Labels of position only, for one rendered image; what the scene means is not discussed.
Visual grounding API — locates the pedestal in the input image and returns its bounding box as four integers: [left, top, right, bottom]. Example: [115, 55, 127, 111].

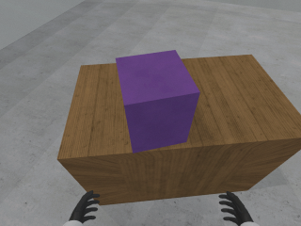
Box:
[57, 55, 301, 206]

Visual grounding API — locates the robot left hand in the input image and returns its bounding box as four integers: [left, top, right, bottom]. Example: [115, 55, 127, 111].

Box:
[69, 190, 101, 224]

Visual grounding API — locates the robot right hand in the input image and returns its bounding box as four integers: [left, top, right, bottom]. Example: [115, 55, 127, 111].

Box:
[218, 191, 254, 226]

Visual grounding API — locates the carton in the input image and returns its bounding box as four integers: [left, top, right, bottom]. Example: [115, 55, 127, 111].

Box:
[116, 50, 200, 153]

